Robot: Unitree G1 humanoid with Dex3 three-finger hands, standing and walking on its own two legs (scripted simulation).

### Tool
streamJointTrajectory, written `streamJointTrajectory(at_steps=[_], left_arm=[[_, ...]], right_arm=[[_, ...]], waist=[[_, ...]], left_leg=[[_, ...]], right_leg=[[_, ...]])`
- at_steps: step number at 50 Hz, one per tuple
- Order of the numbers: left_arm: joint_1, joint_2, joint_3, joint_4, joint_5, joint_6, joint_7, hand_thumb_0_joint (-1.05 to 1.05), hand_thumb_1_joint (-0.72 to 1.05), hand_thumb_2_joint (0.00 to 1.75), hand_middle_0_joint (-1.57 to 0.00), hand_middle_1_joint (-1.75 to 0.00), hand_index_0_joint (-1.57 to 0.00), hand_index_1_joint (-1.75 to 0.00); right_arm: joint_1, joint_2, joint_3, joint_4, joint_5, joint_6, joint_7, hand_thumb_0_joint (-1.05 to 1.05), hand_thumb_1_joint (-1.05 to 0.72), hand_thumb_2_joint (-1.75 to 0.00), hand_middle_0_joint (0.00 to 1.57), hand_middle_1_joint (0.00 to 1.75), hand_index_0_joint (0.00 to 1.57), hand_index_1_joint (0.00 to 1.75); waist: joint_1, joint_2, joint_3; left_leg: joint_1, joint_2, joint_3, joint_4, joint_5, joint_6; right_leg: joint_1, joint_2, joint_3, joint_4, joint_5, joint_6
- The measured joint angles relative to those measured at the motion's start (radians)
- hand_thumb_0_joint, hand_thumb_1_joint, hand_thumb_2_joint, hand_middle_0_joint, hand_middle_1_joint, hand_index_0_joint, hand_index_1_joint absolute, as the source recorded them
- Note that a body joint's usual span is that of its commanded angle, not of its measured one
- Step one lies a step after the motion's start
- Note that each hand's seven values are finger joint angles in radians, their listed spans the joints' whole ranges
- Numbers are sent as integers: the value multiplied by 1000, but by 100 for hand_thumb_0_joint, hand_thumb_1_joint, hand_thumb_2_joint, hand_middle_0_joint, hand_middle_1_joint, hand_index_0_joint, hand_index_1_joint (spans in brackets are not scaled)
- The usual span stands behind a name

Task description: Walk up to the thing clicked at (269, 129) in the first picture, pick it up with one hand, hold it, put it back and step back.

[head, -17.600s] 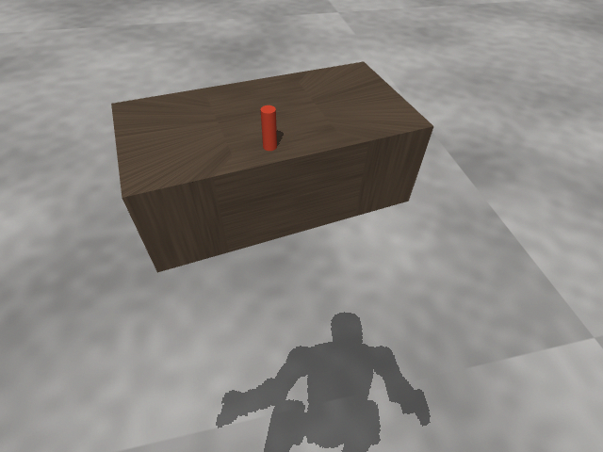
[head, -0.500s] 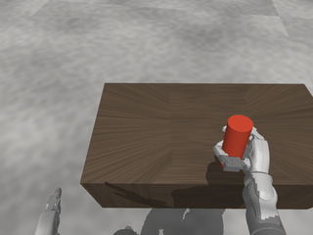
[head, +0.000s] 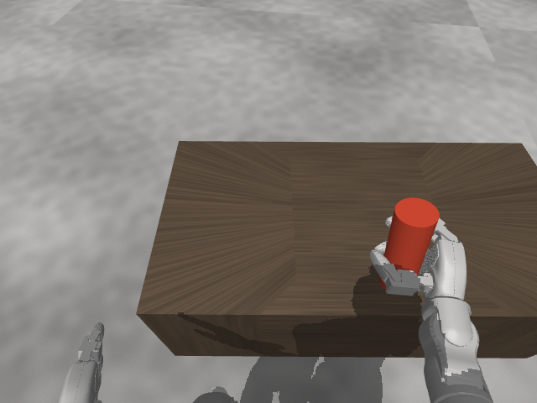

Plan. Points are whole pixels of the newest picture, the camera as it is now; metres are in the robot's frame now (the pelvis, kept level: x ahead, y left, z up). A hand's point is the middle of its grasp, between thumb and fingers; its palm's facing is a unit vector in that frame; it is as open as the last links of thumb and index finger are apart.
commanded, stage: hold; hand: right
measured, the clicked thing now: (405, 250) +0.33 -0.17 +0.06
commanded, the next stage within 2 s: crouch in 0.02 s
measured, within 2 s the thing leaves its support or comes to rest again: neither
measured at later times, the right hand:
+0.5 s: hand (385, 255) +0.36 -0.17 -0.02, palm faces +0.15 +0.99 +0.01, open 7.9 cm
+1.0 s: hand (370, 243) +0.43 -0.18 -0.10, palm faces +0.16 +0.99 +0.01, open 7.9 cm
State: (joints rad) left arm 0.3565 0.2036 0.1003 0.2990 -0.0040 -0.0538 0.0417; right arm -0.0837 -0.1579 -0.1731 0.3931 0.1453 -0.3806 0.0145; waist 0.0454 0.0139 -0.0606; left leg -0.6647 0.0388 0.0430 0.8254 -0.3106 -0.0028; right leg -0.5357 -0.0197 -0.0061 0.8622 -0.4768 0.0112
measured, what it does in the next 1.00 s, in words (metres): lowers itself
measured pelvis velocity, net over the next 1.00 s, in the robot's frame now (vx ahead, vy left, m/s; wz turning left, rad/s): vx -0.03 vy -0.01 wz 0.01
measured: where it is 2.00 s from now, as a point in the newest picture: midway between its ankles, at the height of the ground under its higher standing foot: outside the picture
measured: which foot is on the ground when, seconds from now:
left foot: down 0.00-1.00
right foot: down 0.00-1.00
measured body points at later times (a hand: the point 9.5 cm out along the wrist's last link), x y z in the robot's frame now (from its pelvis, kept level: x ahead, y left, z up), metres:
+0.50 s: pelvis -0.02 +0.00 -0.02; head +0.07 -0.03 +0.42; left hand +0.15 +0.26 -0.05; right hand +0.35 -0.23 -0.01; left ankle +0.06 +0.12 -0.70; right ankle -0.03 -0.13 -0.70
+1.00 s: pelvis -0.03 -0.01 -0.08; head +0.11 -0.05 +0.34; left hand +0.13 +0.26 -0.05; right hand +0.42 -0.23 -0.09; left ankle +0.06 +0.12 -0.70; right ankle -0.03 -0.13 -0.70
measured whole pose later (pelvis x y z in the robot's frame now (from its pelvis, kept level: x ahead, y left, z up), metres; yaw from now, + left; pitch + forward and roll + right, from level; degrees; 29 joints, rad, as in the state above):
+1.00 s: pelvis -0.03 -0.01 -0.08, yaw +1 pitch +24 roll +2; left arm 0.45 0.26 0.09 -0.11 0.08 -0.11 -0.03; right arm -0.60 -0.34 -0.44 1.01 0.03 -0.58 0.03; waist 0.23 0.05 -0.13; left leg -1.24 0.04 0.04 1.22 -0.40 -0.01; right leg -1.12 -0.03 0.01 1.32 -0.62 0.00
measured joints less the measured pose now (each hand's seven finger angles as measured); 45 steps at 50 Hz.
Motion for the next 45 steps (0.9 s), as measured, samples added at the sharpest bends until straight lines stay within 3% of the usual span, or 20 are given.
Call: streamJointTrajectory(at_steps=[12, 19, 29, 45], left_arm=[[-8, -3, -3, 0, -1, -1, -4, -1, -52, 3, -6, -5, -6, -4], [-21, -2, 4, -13, 12, -9, -9, -1, -52, 3, -5, -5, -6, -4], [12, -9, -34, -169, 46, -37, -34, -1, -51, 3, -6, -5, -7, -4], [85, 44, -23, -374, 81, -47, -68, -1, -51, 3, -6, -5, -7, -4]], right_arm=[[-31, -2, -5, 49, -1, 11, 8, 0, 8, -107, 99, 106, 80, 106], [-111, -10, -37, 164, -17, -36, 1, 0, 8, -107, 99, 106, 80, 107], [-308, -71, -131, 398, -60, -129, 8, 0, 8, -107, 99, 105, 81, 106], [-502, -167, -246, 606, -108, -198, 10, 0, 8, -107, 100, 105, 81, 106]], waist=[[4, 4, -10], [19, 20, -5], [81, 52, -11], [165, 42, -60]], left_leg=[[-2, 6, -3, 1, 0, -5], [-77, 9, -7, 49, -7, -5], [-273, 7, -9, 184, -32, -2], [-525, -2, -7, 353, -71, -3]], right_leg=[[-2, 7, -2, 0, 0, -5], [-78, 9, -4, 54, -12, -7], [-279, 4, 0, 211, -54, -5], [-538, -9, 7, 418, -124, -9]])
